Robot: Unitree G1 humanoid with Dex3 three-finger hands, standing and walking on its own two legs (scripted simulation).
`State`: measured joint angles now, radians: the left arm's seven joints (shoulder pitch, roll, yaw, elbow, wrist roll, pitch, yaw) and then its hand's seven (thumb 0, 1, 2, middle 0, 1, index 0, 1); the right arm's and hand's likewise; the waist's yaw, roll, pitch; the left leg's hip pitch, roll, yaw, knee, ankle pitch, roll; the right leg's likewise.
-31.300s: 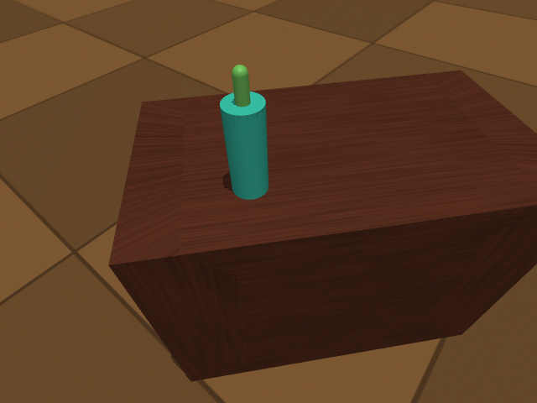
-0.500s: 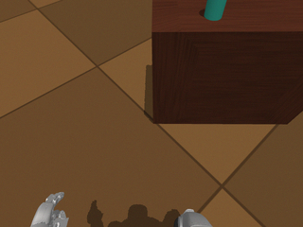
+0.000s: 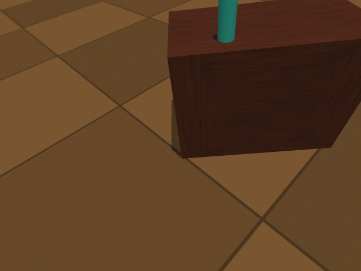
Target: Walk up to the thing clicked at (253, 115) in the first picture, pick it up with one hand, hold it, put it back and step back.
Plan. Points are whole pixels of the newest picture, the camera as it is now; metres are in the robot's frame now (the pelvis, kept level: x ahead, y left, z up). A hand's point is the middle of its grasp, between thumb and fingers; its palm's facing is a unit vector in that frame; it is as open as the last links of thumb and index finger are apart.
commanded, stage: step back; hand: right
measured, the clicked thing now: (227, 7) +1.11 -0.13 +0.12
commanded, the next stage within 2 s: stand in 1.24 s
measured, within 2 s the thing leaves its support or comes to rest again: neither
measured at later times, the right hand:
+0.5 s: hand out of the picture +0.08 -0.26 -0.15, palm faces -0.08 +0.93 -0.37, open 7.4 cm
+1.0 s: hand out of the picture +0.17 -0.19 -0.14, palm faces -0.10 +0.94 -0.34, open 7.4 cm
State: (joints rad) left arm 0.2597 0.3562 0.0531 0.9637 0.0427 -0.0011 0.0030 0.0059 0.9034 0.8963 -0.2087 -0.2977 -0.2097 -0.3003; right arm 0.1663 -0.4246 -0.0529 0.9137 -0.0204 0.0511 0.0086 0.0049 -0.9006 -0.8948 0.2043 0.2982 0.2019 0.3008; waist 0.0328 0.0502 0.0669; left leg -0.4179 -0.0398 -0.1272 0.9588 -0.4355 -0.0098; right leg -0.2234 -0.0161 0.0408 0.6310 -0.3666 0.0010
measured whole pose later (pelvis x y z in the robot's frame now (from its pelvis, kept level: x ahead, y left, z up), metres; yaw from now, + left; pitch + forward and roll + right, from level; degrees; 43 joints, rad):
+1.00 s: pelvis +0.04 +0.04 +0.01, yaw +4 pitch -2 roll +0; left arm 0.10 0.38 0.02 1.07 0.01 -0.01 0.00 0.00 0.91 0.90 -0.20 -0.30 -0.20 -0.30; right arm 0.05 -0.33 -0.01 1.07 -0.02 -0.02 0.00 0.01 -0.90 -0.89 0.21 0.30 0.20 0.30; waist 0.02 -0.01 0.07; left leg -0.20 0.01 0.01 0.50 -0.26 0.00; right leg -0.15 -0.04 -0.01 0.48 -0.29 0.03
